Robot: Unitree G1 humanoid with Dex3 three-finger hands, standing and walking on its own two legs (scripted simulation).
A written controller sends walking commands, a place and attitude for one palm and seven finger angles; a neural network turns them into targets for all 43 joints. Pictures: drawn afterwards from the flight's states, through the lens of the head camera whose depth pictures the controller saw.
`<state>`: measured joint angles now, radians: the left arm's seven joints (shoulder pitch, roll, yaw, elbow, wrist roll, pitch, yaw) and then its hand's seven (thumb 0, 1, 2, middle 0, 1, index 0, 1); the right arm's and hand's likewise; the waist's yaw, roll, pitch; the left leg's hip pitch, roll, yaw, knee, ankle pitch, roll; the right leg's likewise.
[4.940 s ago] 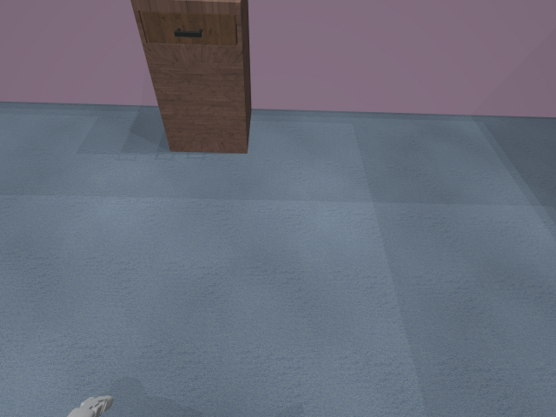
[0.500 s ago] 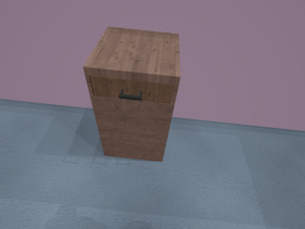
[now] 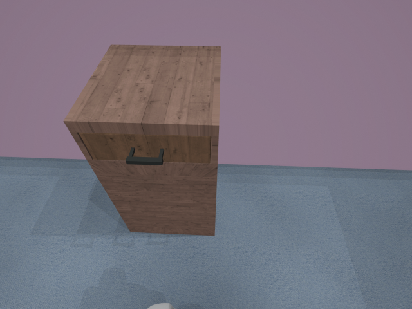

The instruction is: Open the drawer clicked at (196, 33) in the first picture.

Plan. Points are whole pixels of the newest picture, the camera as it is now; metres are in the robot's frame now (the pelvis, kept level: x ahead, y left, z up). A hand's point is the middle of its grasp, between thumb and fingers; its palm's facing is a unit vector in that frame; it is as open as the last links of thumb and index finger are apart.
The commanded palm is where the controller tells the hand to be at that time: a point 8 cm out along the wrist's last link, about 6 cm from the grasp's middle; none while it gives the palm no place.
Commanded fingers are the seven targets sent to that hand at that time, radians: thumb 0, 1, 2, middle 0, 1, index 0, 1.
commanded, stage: come to a stop and stand still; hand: left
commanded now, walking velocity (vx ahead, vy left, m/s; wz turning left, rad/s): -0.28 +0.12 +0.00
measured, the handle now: (145, 156) +0.55 +0.21 -0.11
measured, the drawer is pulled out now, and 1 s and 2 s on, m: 0.00 0.00 0.00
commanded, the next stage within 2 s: look again from close up in 1.98 s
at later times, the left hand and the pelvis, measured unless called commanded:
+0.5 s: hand out of the picture +0.04 +0.18 -0.18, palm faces +0.01 -0.95 -0.30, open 7.4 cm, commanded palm none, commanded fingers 0.00 0.90 0.90 -0.20 -0.30 -0.20 -0.30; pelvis +0.00 -0.03 -0.02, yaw -3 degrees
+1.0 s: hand out of the picture -0.01 +0.10 -0.17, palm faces +0.05 -0.97 -0.22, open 7.3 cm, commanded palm none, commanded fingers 0.00 0.90 0.90 -0.20 -0.30 -0.20 -0.30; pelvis -0.03 -0.08 +0.00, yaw +0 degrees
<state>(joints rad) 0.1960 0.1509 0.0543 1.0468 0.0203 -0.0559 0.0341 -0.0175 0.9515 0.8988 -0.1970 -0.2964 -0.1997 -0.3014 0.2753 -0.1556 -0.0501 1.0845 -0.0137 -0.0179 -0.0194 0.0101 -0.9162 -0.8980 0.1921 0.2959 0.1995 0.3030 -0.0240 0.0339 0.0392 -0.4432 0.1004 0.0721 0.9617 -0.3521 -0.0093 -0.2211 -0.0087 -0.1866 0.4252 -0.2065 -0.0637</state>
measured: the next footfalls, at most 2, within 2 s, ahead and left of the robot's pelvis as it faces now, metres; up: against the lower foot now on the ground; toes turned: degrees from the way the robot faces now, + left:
left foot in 0.14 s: +0.12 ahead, +0.13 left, +0.00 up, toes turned +5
right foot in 0.50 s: +0.07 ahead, -0.10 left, +0.00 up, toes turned -4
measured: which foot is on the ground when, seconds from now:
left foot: up 0.00-0.12, down 0.14-0.50, up 0.52-0.78, down 0.80-1.00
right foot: down 0.00-0.18, up 0.20-0.48, down 0.50-1.00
